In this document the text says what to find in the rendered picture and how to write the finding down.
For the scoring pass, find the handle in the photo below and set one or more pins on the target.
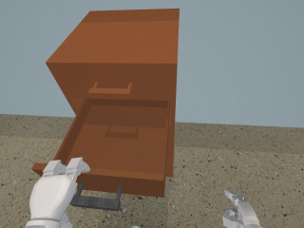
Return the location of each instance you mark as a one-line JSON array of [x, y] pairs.
[[96, 202], [109, 93]]

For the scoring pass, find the left robot hand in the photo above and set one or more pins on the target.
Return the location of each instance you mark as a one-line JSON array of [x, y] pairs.
[[52, 194]]

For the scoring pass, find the robot left forearm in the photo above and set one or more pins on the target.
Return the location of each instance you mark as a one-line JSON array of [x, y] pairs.
[[43, 223]]

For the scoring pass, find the cabinet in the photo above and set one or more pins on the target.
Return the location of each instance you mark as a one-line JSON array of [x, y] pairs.
[[134, 49]]

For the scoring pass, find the right robot hand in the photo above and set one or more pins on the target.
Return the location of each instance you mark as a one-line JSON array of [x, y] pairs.
[[244, 215]]

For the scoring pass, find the drawer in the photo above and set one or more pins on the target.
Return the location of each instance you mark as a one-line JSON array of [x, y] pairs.
[[124, 142]]

